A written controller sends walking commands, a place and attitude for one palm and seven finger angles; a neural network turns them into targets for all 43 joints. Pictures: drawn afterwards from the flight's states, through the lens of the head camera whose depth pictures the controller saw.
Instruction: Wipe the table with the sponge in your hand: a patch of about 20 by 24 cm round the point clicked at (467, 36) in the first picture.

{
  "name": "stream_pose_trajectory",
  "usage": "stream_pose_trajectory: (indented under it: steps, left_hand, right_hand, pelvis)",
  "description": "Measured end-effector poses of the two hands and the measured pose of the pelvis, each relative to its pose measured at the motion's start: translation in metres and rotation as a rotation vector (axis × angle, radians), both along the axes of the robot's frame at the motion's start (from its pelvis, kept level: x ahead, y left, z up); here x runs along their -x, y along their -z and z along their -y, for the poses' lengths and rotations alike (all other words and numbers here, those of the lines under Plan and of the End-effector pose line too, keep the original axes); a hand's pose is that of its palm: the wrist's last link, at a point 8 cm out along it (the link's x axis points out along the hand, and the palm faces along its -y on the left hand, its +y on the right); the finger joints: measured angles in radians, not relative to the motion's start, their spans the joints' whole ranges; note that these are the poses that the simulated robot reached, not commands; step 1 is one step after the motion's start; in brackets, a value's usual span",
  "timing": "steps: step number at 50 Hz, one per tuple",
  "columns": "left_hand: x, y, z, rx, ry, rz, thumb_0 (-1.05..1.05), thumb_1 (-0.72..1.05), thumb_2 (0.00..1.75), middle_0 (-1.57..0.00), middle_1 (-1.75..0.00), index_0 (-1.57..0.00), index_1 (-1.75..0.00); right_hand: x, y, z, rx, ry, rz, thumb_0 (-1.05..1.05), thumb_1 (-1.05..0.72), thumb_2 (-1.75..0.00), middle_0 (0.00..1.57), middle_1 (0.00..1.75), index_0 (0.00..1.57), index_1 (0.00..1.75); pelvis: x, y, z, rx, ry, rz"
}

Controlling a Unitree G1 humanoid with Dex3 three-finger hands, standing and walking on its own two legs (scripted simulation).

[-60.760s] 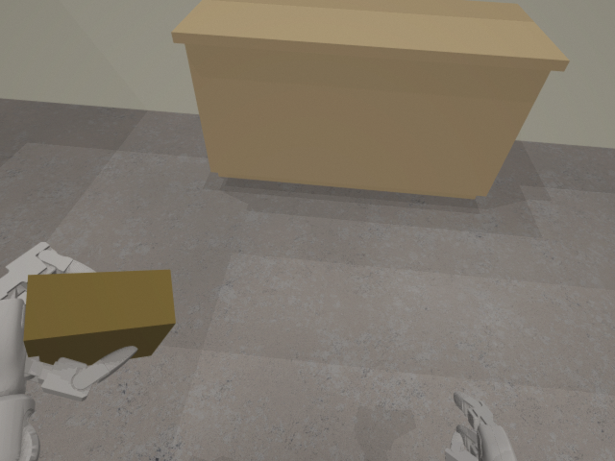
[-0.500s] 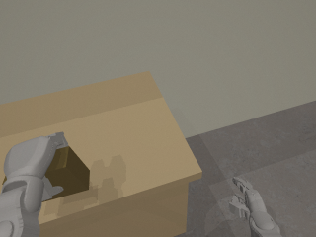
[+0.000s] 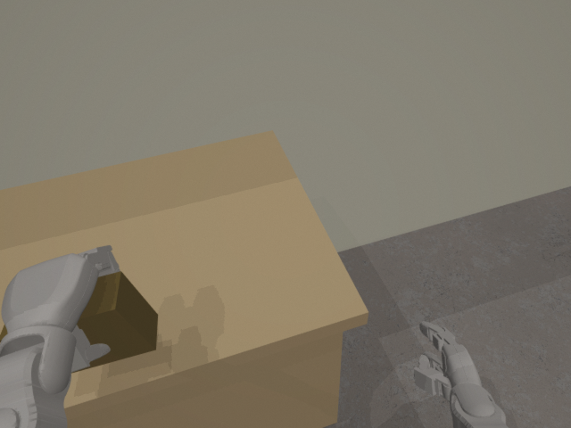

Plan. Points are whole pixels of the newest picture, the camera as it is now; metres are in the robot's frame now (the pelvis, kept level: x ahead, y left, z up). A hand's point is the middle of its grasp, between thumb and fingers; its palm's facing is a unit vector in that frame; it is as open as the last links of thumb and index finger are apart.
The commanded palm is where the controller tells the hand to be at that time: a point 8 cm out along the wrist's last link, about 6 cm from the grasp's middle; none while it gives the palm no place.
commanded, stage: bring the sponge back beside the body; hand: left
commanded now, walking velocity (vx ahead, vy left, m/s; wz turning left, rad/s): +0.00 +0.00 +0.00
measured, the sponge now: (96, 332) +0.18 +0.29 +0.08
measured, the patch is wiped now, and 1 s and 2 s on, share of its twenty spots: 0.95 0.95 0.95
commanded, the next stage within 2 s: step back with the hand held close in 0.10 s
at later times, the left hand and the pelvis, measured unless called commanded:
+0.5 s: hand (105, 290) +0.20 +0.24 +0.17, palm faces +0.32 -0.85 -0.42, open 9.7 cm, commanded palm +0.14 +0.30 +0.19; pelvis -0.01 +0.01 -0.01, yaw +1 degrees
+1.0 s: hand (26, 346) +0.12 +0.28 +0.17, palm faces +0.43 -0.83 -0.36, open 9.7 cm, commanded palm +0.08 +0.32 +0.19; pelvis -0.08 +0.04 -0.02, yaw +2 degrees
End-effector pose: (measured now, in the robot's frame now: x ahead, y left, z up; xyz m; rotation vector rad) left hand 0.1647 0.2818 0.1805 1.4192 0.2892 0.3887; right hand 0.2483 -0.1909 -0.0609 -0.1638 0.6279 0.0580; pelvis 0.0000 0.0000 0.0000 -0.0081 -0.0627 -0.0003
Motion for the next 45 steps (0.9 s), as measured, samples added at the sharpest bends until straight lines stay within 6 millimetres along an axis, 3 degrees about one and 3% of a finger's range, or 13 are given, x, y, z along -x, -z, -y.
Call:
stream_pose_trajectory:
  steps: [12,16,21,27,33,38,45]
  left_hand:
    - [0.002,0.000,0.001,-0.006,0.011,0.007,0.00,-0.50,1.07,-0.74,-1.39,-0.80,-1.35]
    - [-0.005,0.006,-0.008,0.603,0.129,0.254,-0.01,-0.50,1.07,-0.74,-1.39,-0.80,-1.35]
    - [-0.002,0.004,0.001,0.840,0.278,0.470,-0.01,-0.50,1.07,-0.74,-1.40,-0.80,-1.35]
    - [0.008,-0.004,-0.011,0.829,0.356,0.541,-0.01,-0.51,1.07,-0.75,-1.40,-0.80,-1.35]
    - [0.022,0.001,-0.036,0.799,0.333,0.545,-0.01,-0.51,1.07,-0.75,-1.40,-0.80,-1.36]
    - [0.041,0.002,-0.040,0.785,0.344,0.553,-0.01,-0.51,1.07,-0.75,-1.40,-0.80,-1.36]
    - [0.068,-0.004,-0.042,0.763,0.365,0.638,-0.01,-0.51,1.08,-0.75,-1.40,-0.80,-1.36]
  right_hand:
    - [0.002,-0.002,-0.001,0.004,0.001,0.004,0.01,-0.90,-0.89,0.20,0.30,0.20,0.30]
    - [0.015,-0.006,-0.002,0.010,0.000,0.037,0.01,-0.90,-0.89,0.20,0.30,0.20,0.30]
    - [0.056,0.006,0.013,0.085,0.070,-0.055,0.01,-0.90,-0.89,0.20,0.30,0.21,0.30]
    - [0.114,0.028,0.034,0.153,0.193,-0.207,0.01,-0.90,-0.89,0.20,0.30,0.21,0.30]
    - [0.151,0.032,0.033,0.174,0.248,-0.229,0.01,-0.90,-0.89,0.20,0.30,0.20,0.30]
    - [0.158,0.028,0.019,0.168,0.220,-0.164,0.02,-0.90,-0.89,0.20,0.30,0.20,0.30]
    - [0.149,0.022,0.000,0.139,0.148,-0.069,0.01,-0.90,-0.89,0.20,0.30,0.21,0.30]
  pelvis:
    - [0.003,0.000,-0.001,0.001,-0.001,0.001]
    - [0.006,0.002,-0.001,0.017,-0.020,-0.032]
    - [0.006,0.007,-0.004,0.020,-0.024,-0.075]
    - [0.014,0.011,-0.017,0.035,-0.024,-0.103]
    - [0.030,0.014,-0.029,0.038,-0.013,-0.109]
    - [0.045,0.015,-0.036,0.043,-0.006,-0.104]
    - [0.064,0.019,-0.036,0.054,-0.017,-0.088]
